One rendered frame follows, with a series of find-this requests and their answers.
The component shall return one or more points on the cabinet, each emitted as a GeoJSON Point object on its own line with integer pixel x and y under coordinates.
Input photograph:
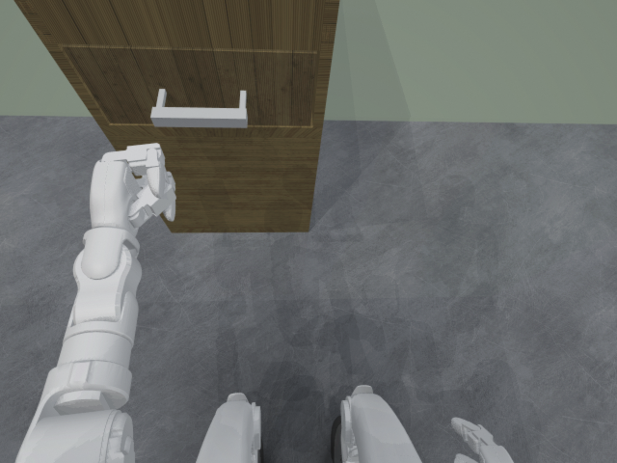
{"type": "Point", "coordinates": [255, 179]}

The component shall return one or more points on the robot left hand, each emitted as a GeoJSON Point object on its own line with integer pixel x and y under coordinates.
{"type": "Point", "coordinates": [114, 189]}

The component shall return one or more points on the left robot forearm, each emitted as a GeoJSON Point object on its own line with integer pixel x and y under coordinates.
{"type": "Point", "coordinates": [92, 372]}

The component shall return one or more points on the right robot thigh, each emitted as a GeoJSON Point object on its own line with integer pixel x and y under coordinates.
{"type": "Point", "coordinates": [369, 423]}

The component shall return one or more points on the left robot thigh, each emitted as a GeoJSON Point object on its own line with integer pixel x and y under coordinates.
{"type": "Point", "coordinates": [234, 434]}

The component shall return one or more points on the robot left upper arm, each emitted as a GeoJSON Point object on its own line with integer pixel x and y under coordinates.
{"type": "Point", "coordinates": [93, 437]}

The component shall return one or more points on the robot right hand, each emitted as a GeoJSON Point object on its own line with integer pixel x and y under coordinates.
{"type": "Point", "coordinates": [481, 442]}

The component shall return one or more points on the drawer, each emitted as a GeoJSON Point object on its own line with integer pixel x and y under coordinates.
{"type": "Point", "coordinates": [125, 80]}

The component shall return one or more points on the robot thigh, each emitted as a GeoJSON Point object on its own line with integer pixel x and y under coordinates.
{"type": "Point", "coordinates": [234, 434]}
{"type": "Point", "coordinates": [369, 423]}

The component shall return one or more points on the handle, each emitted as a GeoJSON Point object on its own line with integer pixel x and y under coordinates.
{"type": "Point", "coordinates": [162, 116]}

